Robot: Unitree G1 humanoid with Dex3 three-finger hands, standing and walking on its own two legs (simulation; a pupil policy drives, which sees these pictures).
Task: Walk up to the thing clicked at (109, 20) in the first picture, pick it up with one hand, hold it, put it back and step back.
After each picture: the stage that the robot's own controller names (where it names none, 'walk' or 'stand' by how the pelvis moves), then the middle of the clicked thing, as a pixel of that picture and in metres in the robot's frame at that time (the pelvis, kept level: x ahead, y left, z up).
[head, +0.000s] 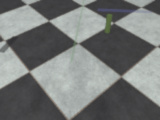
stand; (108, 23) +1.73 -0.32 -0.66
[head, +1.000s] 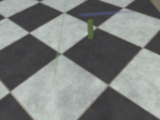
walk; (90, 29) +1.61 +0.02 -0.63
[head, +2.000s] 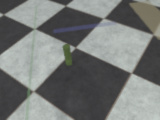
walk; (67, 55) +1.09 +0.22 -0.65
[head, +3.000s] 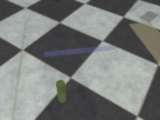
walk; (61, 91) +0.69 +0.17 -0.63
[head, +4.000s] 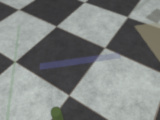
stand; (57, 118) +0.43 +0.19 -0.63
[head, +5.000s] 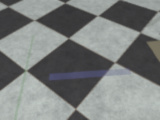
stand; out of the picture +0.39 +0.17 -0.65
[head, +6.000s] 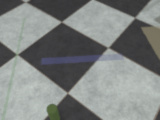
stand; (53, 115) +0.43 +0.20 -0.63
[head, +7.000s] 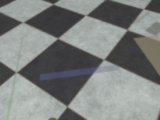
stand; out of the picture +0.42 +0.23 -0.66
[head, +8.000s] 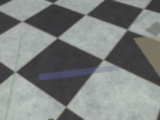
stand; out of the picture +0.41 +0.23 -0.66
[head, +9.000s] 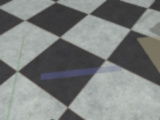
stand; out of the picture +0.40 +0.23 -0.66
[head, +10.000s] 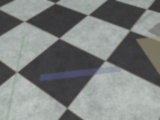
stand; out of the picture +0.40 +0.23 -0.66
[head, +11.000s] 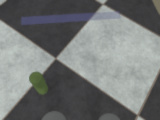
go down; (39, 84) +0.45 +0.23 -0.46
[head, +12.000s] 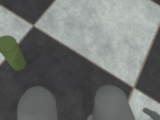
go down; (13, 55) +0.48 +0.29 -0.28
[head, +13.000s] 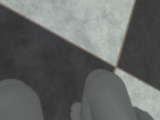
close in; out of the picture +0.45 +0.33 -0.18
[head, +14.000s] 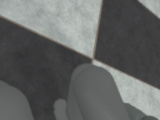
close; out of the picture +0.44 +0.35 -0.16
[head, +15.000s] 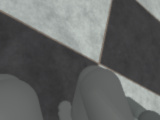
lift; out of the picture +0.38 +0.32 -0.15
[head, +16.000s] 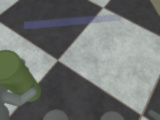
lift; (21, 81) +0.33 +0.20 +0.03
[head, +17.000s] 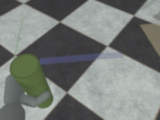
hold; (36, 86) +0.32 +0.17 +0.05
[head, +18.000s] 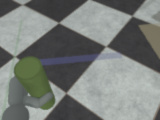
hold; (39, 88) +0.32 +0.16 +0.03
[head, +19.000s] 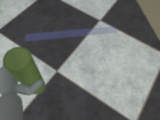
crouch; (29, 75) +0.37 +0.18 -0.02
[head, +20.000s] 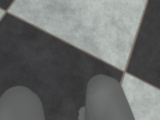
lower; out of the picture +0.48 +0.29 -0.06
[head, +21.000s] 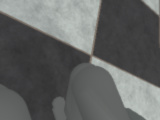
lower; out of the picture +0.44 +0.35 -0.16
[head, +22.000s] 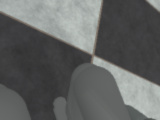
lower; out of the picture +0.43 +0.34 -0.16
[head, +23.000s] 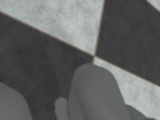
lower; out of the picture +0.42 +0.34 -0.16
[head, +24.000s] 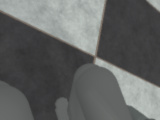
lower; out of the picture +0.42 +0.34 -0.16
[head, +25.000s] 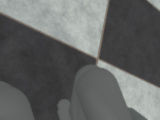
open; out of the picture +0.43 +0.31 -0.16
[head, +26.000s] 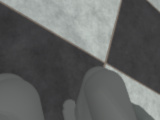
stand; out of the picture +0.42 +0.31 -0.17
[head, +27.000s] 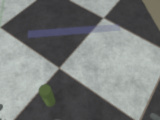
stand; (47, 96) +0.44 +0.21 -0.49
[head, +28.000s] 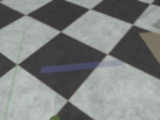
stand; out of the picture +0.41 +0.19 -0.60
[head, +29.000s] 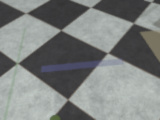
stand; out of the picture +0.41 +0.19 -0.60
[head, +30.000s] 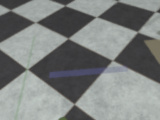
stand; out of the picture +0.44 +0.18 -0.65
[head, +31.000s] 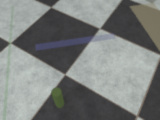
walk; (58, 98) +0.50 +0.18 -0.63
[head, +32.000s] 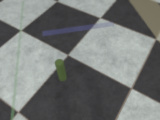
walk; (61, 70) +0.78 +0.22 -0.63
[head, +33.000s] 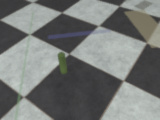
stand; (62, 63) +1.04 +0.25 -0.64
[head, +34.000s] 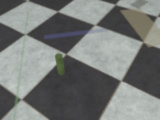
stand; (60, 64) +1.02 +0.24 -0.66
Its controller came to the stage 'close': yes
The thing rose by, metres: 0.67
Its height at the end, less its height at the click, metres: +0.00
